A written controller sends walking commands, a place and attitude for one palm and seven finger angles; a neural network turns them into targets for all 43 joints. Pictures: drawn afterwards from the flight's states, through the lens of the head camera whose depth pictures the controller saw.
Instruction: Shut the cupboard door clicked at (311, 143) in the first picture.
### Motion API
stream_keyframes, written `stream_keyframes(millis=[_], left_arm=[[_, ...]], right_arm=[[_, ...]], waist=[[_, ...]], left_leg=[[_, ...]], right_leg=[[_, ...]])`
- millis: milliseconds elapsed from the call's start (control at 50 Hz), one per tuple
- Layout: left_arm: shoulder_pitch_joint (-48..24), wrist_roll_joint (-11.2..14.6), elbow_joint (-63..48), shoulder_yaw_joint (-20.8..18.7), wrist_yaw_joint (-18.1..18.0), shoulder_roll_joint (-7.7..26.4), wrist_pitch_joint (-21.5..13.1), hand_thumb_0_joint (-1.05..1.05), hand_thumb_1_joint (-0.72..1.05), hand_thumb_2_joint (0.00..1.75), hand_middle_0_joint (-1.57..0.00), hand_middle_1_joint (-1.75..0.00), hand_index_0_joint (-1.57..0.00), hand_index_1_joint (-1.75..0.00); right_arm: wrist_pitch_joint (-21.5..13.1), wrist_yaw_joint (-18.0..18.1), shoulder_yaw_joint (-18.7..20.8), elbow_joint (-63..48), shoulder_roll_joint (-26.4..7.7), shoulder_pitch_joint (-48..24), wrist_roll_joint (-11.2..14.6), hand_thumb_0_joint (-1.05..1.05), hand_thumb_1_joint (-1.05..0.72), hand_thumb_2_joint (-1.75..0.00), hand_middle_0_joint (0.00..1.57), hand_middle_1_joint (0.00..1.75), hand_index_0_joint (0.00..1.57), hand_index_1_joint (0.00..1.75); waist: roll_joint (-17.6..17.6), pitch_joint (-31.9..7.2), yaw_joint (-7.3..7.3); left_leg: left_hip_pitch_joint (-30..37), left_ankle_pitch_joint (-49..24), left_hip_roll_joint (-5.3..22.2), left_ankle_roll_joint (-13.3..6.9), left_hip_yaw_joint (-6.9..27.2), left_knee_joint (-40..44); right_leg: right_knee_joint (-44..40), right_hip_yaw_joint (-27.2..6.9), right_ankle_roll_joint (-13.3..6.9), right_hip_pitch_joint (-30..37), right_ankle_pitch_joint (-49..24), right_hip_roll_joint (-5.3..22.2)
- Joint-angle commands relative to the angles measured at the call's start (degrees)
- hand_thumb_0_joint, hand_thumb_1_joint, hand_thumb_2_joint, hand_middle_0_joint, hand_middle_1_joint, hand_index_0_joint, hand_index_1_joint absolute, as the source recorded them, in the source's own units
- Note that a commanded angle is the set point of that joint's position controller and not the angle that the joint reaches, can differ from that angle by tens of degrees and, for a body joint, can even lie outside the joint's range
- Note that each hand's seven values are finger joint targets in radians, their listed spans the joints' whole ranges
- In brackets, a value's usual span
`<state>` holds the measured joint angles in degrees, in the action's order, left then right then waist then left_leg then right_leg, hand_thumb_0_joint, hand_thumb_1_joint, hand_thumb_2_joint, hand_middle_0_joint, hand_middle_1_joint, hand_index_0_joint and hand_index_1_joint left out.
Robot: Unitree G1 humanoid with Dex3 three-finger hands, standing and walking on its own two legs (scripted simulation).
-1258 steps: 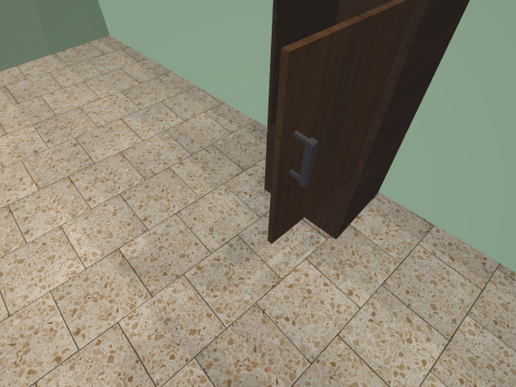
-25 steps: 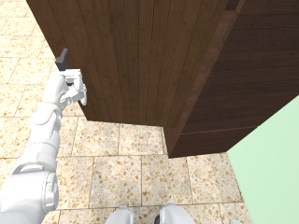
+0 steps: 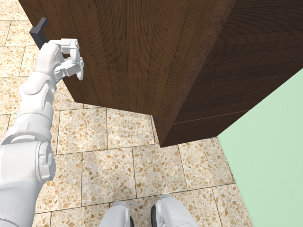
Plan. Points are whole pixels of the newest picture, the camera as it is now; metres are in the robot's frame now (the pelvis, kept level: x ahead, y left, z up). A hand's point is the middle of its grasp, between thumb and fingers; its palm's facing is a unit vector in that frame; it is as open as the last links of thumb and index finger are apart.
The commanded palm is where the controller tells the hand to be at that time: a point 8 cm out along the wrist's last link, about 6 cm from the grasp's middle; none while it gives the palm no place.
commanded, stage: push the door shut along its arc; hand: left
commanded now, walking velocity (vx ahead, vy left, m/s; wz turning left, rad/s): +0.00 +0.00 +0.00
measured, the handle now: (50, 46) +0.57 +0.22 +0.07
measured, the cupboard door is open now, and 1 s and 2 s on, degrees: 69 52 52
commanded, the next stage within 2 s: pull the fist back off the door in 0.68 s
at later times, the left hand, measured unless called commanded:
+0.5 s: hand (91, 52) +0.55 +0.11 +0.08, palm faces -0.35 -0.94 -0.02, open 3.2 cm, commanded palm +0.56 +0.14 +0.08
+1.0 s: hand (100, 43) +0.60 +0.09 +0.06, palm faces +0.12 -0.99 +0.00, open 3.1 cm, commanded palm +0.56 +0.11 +0.08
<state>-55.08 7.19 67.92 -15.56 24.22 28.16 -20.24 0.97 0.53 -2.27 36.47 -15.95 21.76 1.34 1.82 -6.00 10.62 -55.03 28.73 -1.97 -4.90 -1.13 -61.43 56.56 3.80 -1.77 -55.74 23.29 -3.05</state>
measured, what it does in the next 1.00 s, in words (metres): stands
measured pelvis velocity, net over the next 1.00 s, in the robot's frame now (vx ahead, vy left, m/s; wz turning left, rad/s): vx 0.01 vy -0.01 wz -0.02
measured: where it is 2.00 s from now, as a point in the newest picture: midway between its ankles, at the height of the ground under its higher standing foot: outside the picture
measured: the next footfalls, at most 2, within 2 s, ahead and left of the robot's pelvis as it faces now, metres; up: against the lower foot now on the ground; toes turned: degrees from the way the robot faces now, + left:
none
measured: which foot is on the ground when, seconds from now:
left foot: down 0.00-1.00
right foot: down 0.00-1.00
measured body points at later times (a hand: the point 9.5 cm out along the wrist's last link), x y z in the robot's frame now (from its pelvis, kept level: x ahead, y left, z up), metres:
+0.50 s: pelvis +0.01 -0.01 -0.01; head +0.17 +0.01 +0.41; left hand +0.56 +0.16 +0.08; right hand -0.01 -0.28 -0.11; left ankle +0.00 +0.06 -0.66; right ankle +0.03 -0.11 -0.66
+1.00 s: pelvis +0.01 -0.01 -0.02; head +0.19 -0.01 +0.39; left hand +0.59 +0.15 +0.06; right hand -0.04 -0.25 -0.12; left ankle +0.00 +0.06 -0.66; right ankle +0.03 -0.11 -0.66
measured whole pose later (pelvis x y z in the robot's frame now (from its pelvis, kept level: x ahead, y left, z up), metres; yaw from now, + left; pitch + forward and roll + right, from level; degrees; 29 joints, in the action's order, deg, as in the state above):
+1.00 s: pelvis +0.01 -0.01 -0.02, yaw -1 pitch +30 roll -4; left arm -66.1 -0.7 67.6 -21.0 -5.8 24.3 -16.7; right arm -0.6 -5.2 -2.3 35.0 -13.9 26.9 -4.5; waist 4.3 -7.3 13.5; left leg -65.1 31.1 -0.4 -3.5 -0.5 -66.3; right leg 60.7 4.6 -3.0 -65.9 25.0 -4.6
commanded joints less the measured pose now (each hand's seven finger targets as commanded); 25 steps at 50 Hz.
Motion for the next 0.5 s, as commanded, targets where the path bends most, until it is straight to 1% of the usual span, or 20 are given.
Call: stream_keyframes(millis=[0,20,60,100,120,140,200,220,240,260,280,300,320,340,360,380,400,420,440,480], left_arm=[[-27.7,0.8,-12.2,-2.4,0.9,12.4,-3.0,0.0,0.9,0.9,-1.3,-1.5,-1.3,-1.5],[-28.6,1.3,-12.6,-2.5,1.1,12.0,-3.0,0.0,0.9,0.9,-1.3,-1.5,-1.3,-1.5],[-28.7,0.8,-11.1,-2.0,1.2,11.7,-2.0,0.0,0.9,0.9,-1.3,-1.5,-1.3,-1.5],[-28.5,0.3,-10.8,-3.1,0.9,13.2,-1.5,0.0,0.9,0.9,-1.3,-1.5,-1.3,-1.5],[-29.7,0.8,-11.9,-3.4,1.0,13.4,-1.9,0.0,0.9,0.9,-1.3,-1.5,-1.3,-1.5],[-29.4,0.4,-11.9,-2.4,1.1,12.5,-1.7,0.0,0.9,0.9,-1.3,-1.5,-1.3,-1.5],[-31.6,-0.1,-10.5,-1.1,0.9,11.1,-1.3,0.0,0.9,0.9,-1.3,-1.5,-1.3,-1.5],[-32.2,0.1,-9.2,-1.5,1.0,11.4,-1.3,0.0,0.9,0.9,-1.3,-1.5,-1.3,-1.5],[-33.3,-0.1,-8.5,-0.9,1.1,11.2,-0.8,0.0,0.9,0.9,-1.3,-1.5,-1.3,-1.5],[-35.2,-0.5,-8.5,-1.0,1.1,12.1,-0.8,0.0,0.9,0.9,-1.3,-1.5,-1.3,-1.5],[-36.4,-0.7,-8.6,-0.3,1.2,11.5,-0.8,0.0,0.9,0.9,-1.3,-1.5,-1.3,-1.5],[-37.7,-0.8,-9.9,0.7,1.5,10.7,-1.0,0.0,0.9,0.9,-1.3,-1.5,-1.3,-1.5],[-38.8,-0.1,-11.5,1.2,2.0,9.5,-1.3,0.0,0.9,0.9,-1.3,-1.5,-1.3,-1.5],[-37.2,-0.3,-9.7,1.1,2.4,9.9,-0.8,0.0,0.9,0.9,-1.3,-1.5,-1.3,-1.5],[-38.4,-0.4,-10.0,0.5,2.7,11.1,-0.8,0.0,0.9,0.9,-1.3,-1.5,-1.3,-1.5],[-38.7,-0.4,-8.7,2.5,2.9,8.7,-0.1,0.0,0.9,0.9,-1.3,-1.5,-1.3,-1.5],[-40.4,-0.5,-8.6,2.3,3.1,9.4,0.2,0.0,0.9,0.9,-1.3,-1.5,-1.3,-1.5],[-42.9,0.1,-8.6,3.3,3.4,7.9,0.3,0.0,0.9,0.9,-1.3,-1.5,-1.3,-1.5],[-42.5,-0.4,-7.7,2.0,3.2,10.2,0.7,0.0,0.9,0.9,-1.3,-1.5,-1.3,-1.5],[-44.4,-0.7,-6.4,3.8,3.2,8.3,1.5,0.0,0.9,0.9,-1.3,-1.5,-1.3,-1.5]], right_arm=[[-0.3,0.3,4.2,-3.4,-10.9,9.9,-0.3,0.0,-0.9,-0.9,0.2,0.3,0.2,0.3],[-0.3,0.4,4.1,-3.5,-10.9,10.2,-0.3,0.0,-0.9,-0.9,0.2,0.3,0.2,0.3],[0.1,0.3,4.1,-3.3,-10.9,10.5,-0.4,0.0,-0.9,-0.9,0.2,0.3,0.2,0.3],[0.3,0.3,4.2,-3.6,-11.0,11.0,-0.5,0.0,-0.9,-0.9,0.2,0.3,0.2,0.3],[0.2,0.4,4.1,-3.9,-10.9,11.0,-0.5,0.0,-0.9,-0.9,0.2,0.3,0.2,0.3],[0.3,0.3,4.0,-3.7,-10.8,11.0,-0.6,0.0,-0.9,-0.9,0.2,0.3,0.2,0.3],[0.4,0.2,4.2,-3.3,-10.9,11.6,-0.8,0.0,-0.9,-0.9,0.2,0.3,0.2,0.3],[0.4,0.4,4.1,-3.1,-10.9,11.8,-0.7,0.0,-0.9,-0.9,0.2,0.3,0.2,0.3],[0.4,0.4,4.0,-2.8,-11.0,11.8,-0.8,0.0,-0.9,-0.9,0.2,0.3,0.2,0.3],[0.4,0.6,4.0,-2.4,-11.1,12.1,-0.8,0.0,-0.9,-0.9,0.2,0.3,0.2,0.3],[0.3,0.6,4.1,-2.3,-11.0,12.2,-0.8,0.0,-0.9,-0.9,0.2,0.3,0.2,0.3],[0.1,0.6,4.2,-2.3,-11.0,12.2,-0.9,0.0,-0.9,-0.9,0.2,0.3,0.2,0.3],[-0.2,0.7,4.3,-2.4,-10.9,12.1,-0.9,0.0,-0.9,-0.9,0.2,0.3,0.2,0.3],[-0.2,0.6,4.2,-1.7,-11.0,12.1,-1.0,0.0,-0.9,-0.9,0.2,0.3,0.2,0.3],[-0.2,0.8,4.2,-1.4,-11.2,12.3,-1.1,0.0,-0.9,-0.9,0.2,0.3,0.2,0.3],[-0.3,0.8,4.1,-1.3,-11.0,12.1,-1.0,0.0,-0.9,-0.9,0.2,0.3,0.2,0.3],[-0.3,1.0,4.2,-0.8,-11.2,12.2,-1.1,0.0,-0.9,-0.9,0.2,0.3,0.2,0.3],[-0.7,1.1,4.0,-0.6,-11.0,12.2,-1.0,0.0,-0.9,-0.9,0.2,0.3,0.2,0.3],[-0.6,1.1,3.9,-0.2,-11.3,12.3,-1.1,0.0,-0.9,-0.9,0.2,0.3,0.2,0.3],[-1.0,1.2,3.8,0.1,-11.2,12.1,-1.2,0.0,-0.9,-0.9,0.2,0.3,0.2,0.3]], waist=[[6.9,-29.8,1.47],[7.8,-30.9,1.38],[7.1,-29.2,2.07],[5.7,-28.7,1.97],[7.7,-30.0,1.72],[8.0,-30.7,1.71],[6.0,-28.1,3.32],[6.9,-27.9,3.33],[5.4,-27.3,4.15],[5.1,-27.2,4.67],[5.5,-27.2,5.09],[6.9,-28.8,5.05],[9.9,-31.3,4.68],[9.5,-31.6,4.44],[9.3,-31.8,4.84],[8.7,-30.8,5.55],[8.5,-30.2,6.08],[9.9,-30.2,6.75],[9.9,-30.2,6.2],[9.1,-29.5,7.34]], left_leg=[[25.9,-30.7,3.4,4.2,8.9,6.6],[27.1,-33.4,3.4,4.4,9.1,6.2],[26.2,-32.2,3.6,4.2,8.9,6.1],[24.4,-30.8,3.4,3.9,8.4,6.3],[25.5,-33.0,3.3,4.0,8.3,5.9],[26.7,-34.3,3.5,4.2,8.7,5.7],[25.2,-31.7,3.7,3.8,8.6,5.4],[25.4,-32.8,3.6,3.9,8.8,5.0],[24.1,-30.9,3.6,3.5,8.4,4.7],[23.0,-29.2,3.5,3.3,8.3,4.6],[22.8,-28.5,3.4,3.1,8.2,4.4],[24.2,-29.4,3.4,3.3,8.6,4.4],[27.1,-33.1,3.4,3.6,8.9,3.7],[28.0,-33.3,3.6,3.8,9.1,3.5],[27.9,-33.4,3.7,3.8,9.3,3.4],[27.2,-32.4,3.5,3.5,9.3,3.2],[26.2,-30.9,3.6,3.3,9.1,2.8],[26.6,-32.0,3.3,3.2,9.1,2.4],[26.3,-31.3,3.5,3.3,9.3,2.3],[24.4,-29.0,3.2,2.9,9.1,1.8]], right_leg=[[-4.6,-2.4,-0.6,7.9,-15.4,0.2],[-4.0,-2.1,-0.7,7.5,-16.4,0.1],[-4.5,-2.1,-0.4,6.7,-16.0,0.0],[-4.6,-2.3,-0.4,8.2,-16.3,0.0],[-4.0,-2.2,-0.6,8.0,-17.4,-0.1],[-4.0,-2.2,-0.5,7.6,-17.6,0.0],[-4.4,-2.1,-0.2,5.9,-16.5,-0.2],[-4.0,-2.0,-0.5,4.9,-16.5,-0.3],[-4.2,-2.1,-0.2,4.9,-16.4,-0.4],[-4.2,-2.3,-0.2,5.1,-16.0,-0.3],[-4.3,-2.4,-0.2,5.0,-15.8,-0.3],[-4.0,-2.4,-0.4,4.6,-15.9,-0.2],[-3.3,-2.3,-0.6,3.5,-17.0,-0.3],[-3.5,-2.1,-0.6,3.0,-16.6,-0.3],[-3.4,-2.1,-0.6,2.8,-16.6,-0.3],[-3.5,-2.0,-0.6,2.2,-16.3,-0.4],[-3.5,-2.0,-0.5,1.6,-15.8,-0.4],[-3.1,-1.9,-0.6,0.7,-16.1,-0.5],[-3.2,-1.9,-0.7,0.6,-15.4,-0.5],[-3.0,-1.9,-0.7,0.1,-14.7,-0.6]])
